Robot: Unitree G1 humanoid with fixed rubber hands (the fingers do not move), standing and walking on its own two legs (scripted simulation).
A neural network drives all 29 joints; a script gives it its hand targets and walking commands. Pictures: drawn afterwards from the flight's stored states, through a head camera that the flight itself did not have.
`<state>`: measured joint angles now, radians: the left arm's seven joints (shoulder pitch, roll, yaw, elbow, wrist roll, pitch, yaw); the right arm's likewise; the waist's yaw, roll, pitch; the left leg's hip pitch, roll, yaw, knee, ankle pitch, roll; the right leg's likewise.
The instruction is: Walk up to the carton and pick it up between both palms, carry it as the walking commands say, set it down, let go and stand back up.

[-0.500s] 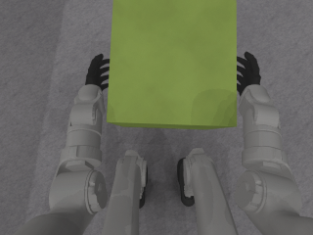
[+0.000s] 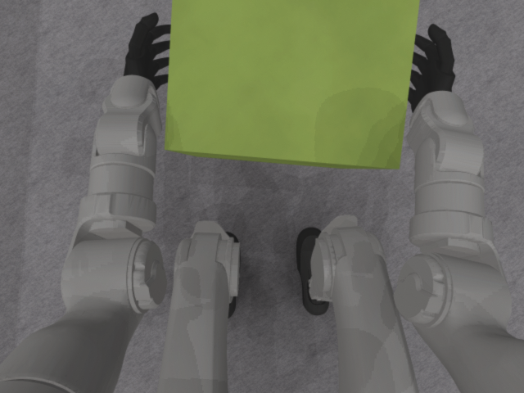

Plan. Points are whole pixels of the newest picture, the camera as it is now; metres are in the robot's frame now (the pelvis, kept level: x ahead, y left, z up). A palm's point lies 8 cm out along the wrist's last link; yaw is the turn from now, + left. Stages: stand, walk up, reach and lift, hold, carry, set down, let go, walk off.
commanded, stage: set down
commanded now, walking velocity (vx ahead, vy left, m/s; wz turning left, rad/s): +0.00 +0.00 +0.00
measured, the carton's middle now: (283, 66) +0.55 -0.02 -0.20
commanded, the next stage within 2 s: none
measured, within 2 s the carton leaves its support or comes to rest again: rests again in 0.68 s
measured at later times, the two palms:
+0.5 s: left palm (168, 81) +0.54 +0.16 -0.21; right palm (403, 101) +0.49 -0.21 -0.20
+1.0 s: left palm (178, 84) +0.54 +0.15 -0.24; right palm (399, 100) +0.50 -0.22 -0.22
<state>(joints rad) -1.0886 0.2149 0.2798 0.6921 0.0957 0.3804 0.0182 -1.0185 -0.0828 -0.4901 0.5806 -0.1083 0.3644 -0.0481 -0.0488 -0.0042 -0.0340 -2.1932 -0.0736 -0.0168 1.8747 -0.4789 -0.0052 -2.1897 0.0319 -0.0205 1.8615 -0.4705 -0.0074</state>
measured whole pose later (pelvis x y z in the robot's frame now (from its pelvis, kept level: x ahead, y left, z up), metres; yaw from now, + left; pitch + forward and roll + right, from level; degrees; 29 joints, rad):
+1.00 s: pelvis -0.02 +0.01 -0.09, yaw -2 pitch +27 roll -1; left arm -1.48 0.45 0.02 1.01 -0.15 0.26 0.07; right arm -1.40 -0.28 -0.31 0.91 0.14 0.27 -0.15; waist -0.07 -0.06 0.52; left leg -2.16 -0.04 0.01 2.22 -0.53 0.02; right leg -2.17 0.06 -0.02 2.19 -0.50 0.01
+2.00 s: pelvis +0.01 +0.00 -0.10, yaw -2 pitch +37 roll -1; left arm -1.35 0.38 0.12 1.10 -0.06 0.14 0.01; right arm -1.24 -0.22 -0.39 0.96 0.08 0.14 -0.08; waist -0.07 -0.05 0.25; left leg -2.30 -0.04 0.01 2.25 -0.59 0.01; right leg -2.31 0.06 -0.03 2.22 -0.55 0.00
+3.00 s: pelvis +0.01 +0.00 -0.10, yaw -1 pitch +28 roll -1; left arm -1.33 0.55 0.06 0.98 -0.23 0.11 0.02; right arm -1.21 -0.34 -0.22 0.87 0.26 0.10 -0.11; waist -0.06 -0.03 0.52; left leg -2.19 -0.05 0.01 2.32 -0.62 0.01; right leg -2.19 0.05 -0.04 2.29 -0.59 0.00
